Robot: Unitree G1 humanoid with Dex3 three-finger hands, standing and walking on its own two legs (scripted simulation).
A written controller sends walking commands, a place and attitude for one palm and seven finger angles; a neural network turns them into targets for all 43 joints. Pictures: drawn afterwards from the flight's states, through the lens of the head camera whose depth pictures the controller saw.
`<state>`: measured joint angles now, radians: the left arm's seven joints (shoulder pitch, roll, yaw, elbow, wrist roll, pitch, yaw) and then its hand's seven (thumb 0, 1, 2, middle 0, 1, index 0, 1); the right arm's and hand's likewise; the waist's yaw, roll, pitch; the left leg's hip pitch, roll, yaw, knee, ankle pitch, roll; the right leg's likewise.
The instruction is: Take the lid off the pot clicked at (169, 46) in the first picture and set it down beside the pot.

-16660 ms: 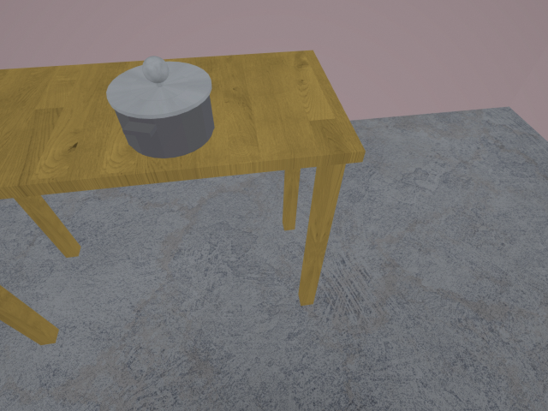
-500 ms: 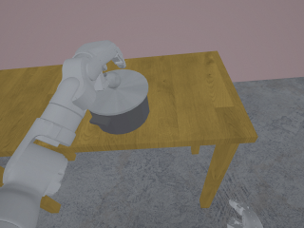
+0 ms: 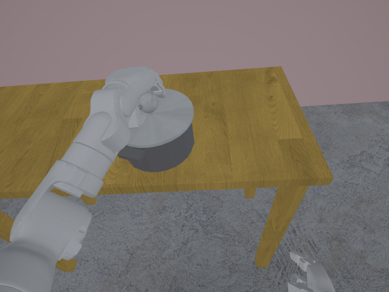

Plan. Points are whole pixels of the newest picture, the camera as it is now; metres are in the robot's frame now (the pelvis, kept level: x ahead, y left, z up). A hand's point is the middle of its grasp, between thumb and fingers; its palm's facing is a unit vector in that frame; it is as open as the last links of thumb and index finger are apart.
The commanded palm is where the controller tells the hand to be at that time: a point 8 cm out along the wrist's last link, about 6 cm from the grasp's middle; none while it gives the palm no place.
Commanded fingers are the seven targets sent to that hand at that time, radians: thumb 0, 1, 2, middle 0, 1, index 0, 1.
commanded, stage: lower the open fingers around the knob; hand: left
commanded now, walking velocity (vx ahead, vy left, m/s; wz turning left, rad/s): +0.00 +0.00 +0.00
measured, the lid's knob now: (147, 102) +0.47 +0.11 +0.16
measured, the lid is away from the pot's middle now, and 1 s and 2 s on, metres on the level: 0.00 0.00 0.00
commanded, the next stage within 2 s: close the fingers and squeeze the knob in 0.26 s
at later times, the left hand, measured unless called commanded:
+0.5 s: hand (144, 105) +0.43 +0.11 +0.18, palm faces -0.20 -0.08 -0.98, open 9.7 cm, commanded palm +0.40 +0.12 +0.25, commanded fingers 0.00 -0.17 1.32 -0.88 -0.08 -0.88 -0.08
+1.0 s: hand (144, 106) +0.43 +0.11 +0.18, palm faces -0.23 -0.06 -0.97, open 8.1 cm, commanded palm +0.41 +0.12 +0.25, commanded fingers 0.00 0.16 1.10 -0.76 -0.80 -0.76 -0.80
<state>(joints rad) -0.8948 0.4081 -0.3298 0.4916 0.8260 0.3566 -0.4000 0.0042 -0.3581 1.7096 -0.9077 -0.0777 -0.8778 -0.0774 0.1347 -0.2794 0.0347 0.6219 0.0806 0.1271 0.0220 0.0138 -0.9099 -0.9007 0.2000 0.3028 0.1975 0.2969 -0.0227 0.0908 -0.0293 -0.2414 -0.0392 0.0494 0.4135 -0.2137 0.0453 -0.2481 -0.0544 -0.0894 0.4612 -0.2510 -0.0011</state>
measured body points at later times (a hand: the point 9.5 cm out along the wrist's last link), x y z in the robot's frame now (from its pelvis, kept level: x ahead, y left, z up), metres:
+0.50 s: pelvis +0.00 -0.01 +0.00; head +0.01 -0.06 +0.45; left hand +0.44 +0.11 +0.24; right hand +0.16 -0.25 -0.12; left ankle +0.00 +0.09 -0.74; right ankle -0.01 -0.12 -0.74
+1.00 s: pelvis +0.00 -0.01 +0.00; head +0.01 -0.06 +0.45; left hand +0.44 +0.11 +0.23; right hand +0.16 -0.25 -0.12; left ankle +0.00 +0.09 -0.74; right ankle -0.01 -0.12 -0.74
